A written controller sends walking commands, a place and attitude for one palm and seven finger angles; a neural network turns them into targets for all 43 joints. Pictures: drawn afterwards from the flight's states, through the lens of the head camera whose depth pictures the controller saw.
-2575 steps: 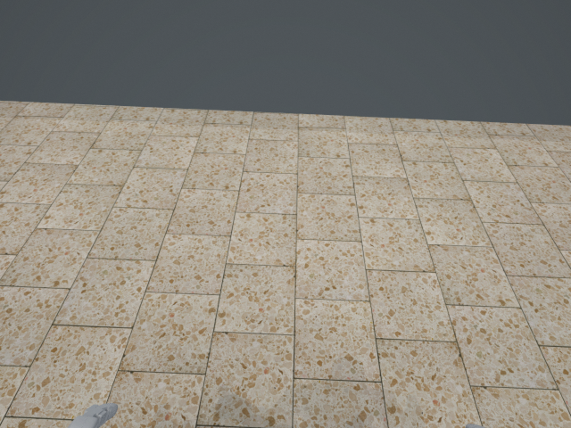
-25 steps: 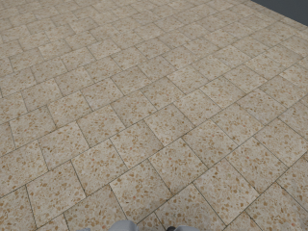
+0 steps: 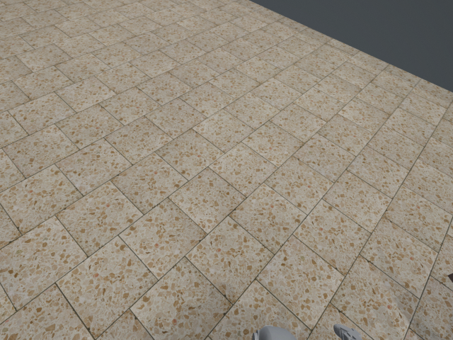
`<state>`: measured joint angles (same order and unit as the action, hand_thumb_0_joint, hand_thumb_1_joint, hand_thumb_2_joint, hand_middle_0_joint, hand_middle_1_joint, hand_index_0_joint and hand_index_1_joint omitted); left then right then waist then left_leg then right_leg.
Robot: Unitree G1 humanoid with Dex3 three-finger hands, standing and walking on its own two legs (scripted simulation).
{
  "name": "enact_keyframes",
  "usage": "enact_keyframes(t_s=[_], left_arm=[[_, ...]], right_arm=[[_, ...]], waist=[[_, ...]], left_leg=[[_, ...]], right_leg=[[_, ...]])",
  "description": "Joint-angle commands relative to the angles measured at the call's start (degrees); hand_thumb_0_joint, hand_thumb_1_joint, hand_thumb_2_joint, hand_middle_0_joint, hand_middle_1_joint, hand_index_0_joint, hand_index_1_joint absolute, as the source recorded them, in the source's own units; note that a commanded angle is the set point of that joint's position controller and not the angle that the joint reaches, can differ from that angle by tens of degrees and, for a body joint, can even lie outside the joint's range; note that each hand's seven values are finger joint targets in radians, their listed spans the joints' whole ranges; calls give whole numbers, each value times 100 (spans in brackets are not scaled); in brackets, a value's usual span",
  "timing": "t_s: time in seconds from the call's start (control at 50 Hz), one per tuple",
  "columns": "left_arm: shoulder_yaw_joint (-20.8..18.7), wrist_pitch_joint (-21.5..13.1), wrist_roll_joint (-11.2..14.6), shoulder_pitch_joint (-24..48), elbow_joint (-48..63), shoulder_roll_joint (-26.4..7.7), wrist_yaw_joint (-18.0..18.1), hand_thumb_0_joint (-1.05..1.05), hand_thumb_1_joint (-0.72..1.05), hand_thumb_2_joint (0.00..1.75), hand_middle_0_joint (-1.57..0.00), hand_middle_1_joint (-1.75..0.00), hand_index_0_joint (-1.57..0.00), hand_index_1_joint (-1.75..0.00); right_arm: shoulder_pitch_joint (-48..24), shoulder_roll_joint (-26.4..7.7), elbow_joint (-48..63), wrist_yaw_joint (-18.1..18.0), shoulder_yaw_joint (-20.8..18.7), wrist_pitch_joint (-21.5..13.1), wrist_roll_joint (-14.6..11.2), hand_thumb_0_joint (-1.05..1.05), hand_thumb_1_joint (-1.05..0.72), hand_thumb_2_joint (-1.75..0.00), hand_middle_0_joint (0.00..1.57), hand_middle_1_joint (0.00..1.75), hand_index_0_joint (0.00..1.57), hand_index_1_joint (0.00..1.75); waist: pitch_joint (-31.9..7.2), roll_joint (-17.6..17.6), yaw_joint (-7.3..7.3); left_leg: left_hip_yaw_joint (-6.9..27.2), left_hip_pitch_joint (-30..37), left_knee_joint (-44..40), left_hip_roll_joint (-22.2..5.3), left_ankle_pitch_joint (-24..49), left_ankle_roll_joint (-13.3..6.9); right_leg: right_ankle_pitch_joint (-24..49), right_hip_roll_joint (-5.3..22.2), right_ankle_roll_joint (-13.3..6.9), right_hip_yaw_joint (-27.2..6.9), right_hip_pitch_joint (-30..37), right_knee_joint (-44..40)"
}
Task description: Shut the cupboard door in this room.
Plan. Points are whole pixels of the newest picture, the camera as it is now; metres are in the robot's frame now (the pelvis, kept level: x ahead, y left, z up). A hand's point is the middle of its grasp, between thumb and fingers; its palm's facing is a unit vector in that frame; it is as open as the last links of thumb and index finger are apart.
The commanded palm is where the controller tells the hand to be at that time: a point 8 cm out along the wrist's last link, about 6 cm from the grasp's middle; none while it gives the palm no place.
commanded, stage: turn to face it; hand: left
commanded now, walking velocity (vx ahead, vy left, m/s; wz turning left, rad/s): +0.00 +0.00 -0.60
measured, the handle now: out of the picture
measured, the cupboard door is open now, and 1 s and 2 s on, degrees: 59 59 59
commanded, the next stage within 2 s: take the last steps up to it in 1.80 s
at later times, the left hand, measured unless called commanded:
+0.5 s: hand (166, 328) +0.16 +0.13 -0.16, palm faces -0.29 -0.92 -0.25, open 7.3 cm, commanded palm none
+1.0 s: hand (181, 303) +0.21 +0.11 -0.16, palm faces -0.55 -0.80 -0.26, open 7.4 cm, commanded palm none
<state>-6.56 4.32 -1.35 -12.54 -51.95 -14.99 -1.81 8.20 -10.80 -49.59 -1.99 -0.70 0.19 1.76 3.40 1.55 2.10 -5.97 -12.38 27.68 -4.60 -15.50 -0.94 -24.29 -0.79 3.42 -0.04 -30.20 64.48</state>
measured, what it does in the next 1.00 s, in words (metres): steps on the spot, turning right: right foot, then left foot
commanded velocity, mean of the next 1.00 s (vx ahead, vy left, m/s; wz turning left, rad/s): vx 0.00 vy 0.00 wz -0.60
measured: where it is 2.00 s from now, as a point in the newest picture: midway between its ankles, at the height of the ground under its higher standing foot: outside the picture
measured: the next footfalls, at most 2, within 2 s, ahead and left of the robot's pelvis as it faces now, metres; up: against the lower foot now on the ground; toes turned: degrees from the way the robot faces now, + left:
right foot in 0.24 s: +0.02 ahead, -0.15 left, +0.00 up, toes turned -15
left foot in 0.64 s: +0.12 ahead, +0.08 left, +0.00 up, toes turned -21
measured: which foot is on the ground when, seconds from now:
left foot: down 0.00-0.24, up 0.26-0.62, down 0.64-1.00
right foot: up 0.00-0.22, down 0.24-0.64, up 0.66-1.00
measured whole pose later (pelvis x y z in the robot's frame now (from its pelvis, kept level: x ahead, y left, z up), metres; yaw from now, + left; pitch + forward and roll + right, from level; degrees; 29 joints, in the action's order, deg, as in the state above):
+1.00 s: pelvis +0.01 -0.02 -0.01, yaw -37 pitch +0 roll -1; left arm -5.4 4.4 -1.3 -10.5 -50.8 -14.0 -2.6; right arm 12.7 -13.5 -51.1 -0.8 -2.2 1.1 1.7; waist 4.5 -2.2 -0.4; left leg -12.9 -15.1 33.8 -10.5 -17.2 2.5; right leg -20.6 1.2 1.5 4.2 -18.3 39.8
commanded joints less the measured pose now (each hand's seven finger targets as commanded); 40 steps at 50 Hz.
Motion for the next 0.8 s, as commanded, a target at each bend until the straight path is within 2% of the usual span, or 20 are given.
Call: enact_keyframes(t_s=[0.0,0.12,0.16,0.18,0.2,0.22,0.24,0.26,0.3,0.36,0.4,0.52,0.58,0.6,0.62,0.64,0.66,0.68,0.72,0.78], left_arm=[[20,-72,20,275,587,-206,-52,0,90,90,-20,-30,-20,-30],[84,-129,7,500,689,-168,-62,0,90,90,-20,-30,-20,-30],[86,-176,13,346,654,-232,-51,0,90,90,-20,-30,-20,-30],[62,-211,7,95,600,-333,-40,0,90,90,-20,-30,-20,-30],[7,-270,-15,-373,461,-608,-10,0,90,90,-20,-30,-20,-30],[-119,-362,-76,-788,350,-1312,79,0,90,90,-20,-30,-20,-30],[-147,-327,31,-987,241,-1537,169,0,90,90,-20,-30,-20,-30],[-112,-307,44,-831,294,-1458,213,0,90,90,-20,-30,-20,-30],[-72,-285,27,-81,500,-1061,288,0,90,90,-20,-30,-20,-30],[23,-340,27,232,613,-845,272,0,90,90,-20,-30,-20,-30],[10,-338,4,209,611,-895,256,0,90,90,-20,-30,-20,-30],[-67,-287,-44,170,584,-1002,224,0,90,90,-20,-30,-20,-30],[-55,-230,6,409,594,-884,209,0,90,90,-20,-30,-20,-30],[-4,-198,61,361,664,-636,198,0,90,90,-20,-30,-20,-30],[69,-174,120,187,753,-291,148,0,90,90,-20,-30,-20,-30],[70,-179,70,387,819,-385,135,0,90,90,-20,-30,-20,-30],[28,-192,39,388,861,-466,94,0,90,90,-20,-30,-20,-30],[-13,-151,-10,245,723,-490,72,0,90,90,-20,-30,-20,-30],[-60,-96,-16,246,602,-467,-18,0,90,90,-20,-30,-20,-30],[4,-72,18,277,602,-287,-65,0,90,90,-20,-30,-20,-30]], right_arm=[[435,-1136,206,-69,-373,-59,4,0,-90,-90,20,30,20,30],[635,-1336,61,5,-474,-25,23,0,-90,-90,20,30,20,30],[566,-1427,56,28,-504,-16,5,0,-90,-90,20,30,20,30],[517,-1432,57,48,-518,-11,-22,0,-90,-90,20,30,20,30],[470,-1340,105,75,-502,-14,-73,0,-90,-90,20,30,20,30],[338,-843,337,103,-375,-4,-125,0,-90,-90,20,30,20,30],[57,-872,493,50,-325,82,-110,0,-90,-90,20,30,20,30],[163,-888,438,28,-305,149,-133,0,-90,-90,20,30,20,30],[44,-902,338,28,-336,138,-95,0,-90,-90,20,30,20,30],[331,-848,179,83,-337,154,-76,0,-90,-90,20,30,20,30],[378,-755,148,100,-333,171,-80,0,-90,-90,20,30,20,30],[284,-685,294,79,-326,90,-129,0,-90,-90,20,30,20,30],[717,-738,157,41,-340,26,-155,0,-90,-90,20,30,20,30],[883,-1011,110,4,-374,-41,-119,0,-90,-90,20,30,20,30],[989,-1581,153,-12,-469,-88,-30,0,-90,-90,20,30,20,30],[1086,-1756,204,-42,-487,-51,6,0,-90,-90,20,30,20,30],[878,-1647,330,-45,-436,-40,36,0,-90,-90,20,30,20,30],[503,-1381,380,-37,-376,-81,39,0,-90,-90,20,30,20,30],[237,-1233,444,-65,-322,-74,38,0,-90,-90,20,30,20,30],[408,-1195,341,-90,-352,-58,21,0,-90,-90,20,30,20,30]], waist=[[-394,-1210,-289],[-450,-1469,-412],[-574,-1365,-309],[-664,-1227,-146],[-928,-642,109],[-1022,1336,330],[-925,1551,407],[-800,1118,270],[-507,1183,36],[-652,729,-214],[-660,554,-214],[-638,810,-145],[-653,723,-404],[-755,-33,-448],[-820,-1686,-442],[-685,-1781,-547],[-541,-1181,-442],[-534,-1295,-239],[-236,-1283,-153],[-455,-1176,-248]], left_leg=[[454,876,-756,-1406,2684,-609],[107,821,-391,-1599,2852,-576],[-64,753,-19,-1599,2858,-405],[-194,480,411,-1498,2690,-203],[-433,-43,1241,-1241,2193,81],[-754,-1706,2659,-370,-871,468],[-42,-2222,3711,-4,-2360,537],[487,-2301,4183,-161,-1980,478],[656,-2662,4237,-266,-1231,553],[549,-1999,3692,-174,-723,649],[450,-1761,3209,-56,-609,659],[396,-1180,1639,195,-814,595],[360,19,131,312,151,528],[787,680,-640,-192,272,390],[2291,1136,-1130,-1600,591,-139],[2792,725,-1294,-2362,954,-688],[2517,203,-1272,-2323,958,-898],[2150,53,-1326,-2041,849,-800],[1319,-51,-1184,-1591,1186,-585],[686,609,-836,-1465,1910,-600]], right_leg=[[175,285,51,170,-299,-424],[101,191,-144,581,548,-1906],[445,126,-254,654,1078,-2664],[1058,117,-327,644,1652,-3345],[1938,397,-489,270,2596,-4048],[3960,1880,-1048,-1743,3682,-4399],[5439,2463,-1601,-2307,3280,-4269],[4424,2408,-1759,-2040,2907,-4391],[3692,1794,-1531,-1798,2760,-4408],[3751,1443,-1378,-1168,2269,-4312],[3365,1348,-1376,-1206,2123,-4378],[2980,1318,-1424,-1829,1915,-4195],[2438,975,-994,-1856,1177,-3803],[1748,541,-726,-1534,627,-3356],[-84,-284,-359,-693,-231,-2154],[-1192,-223,-249,-271,-293,-781],[-980,37,-242,-393,-116,-73],[-682,95,-205,-356,-167,249],[-232,200,-103,-246,-209,470],[-169,245,-26,100,-210,-160]])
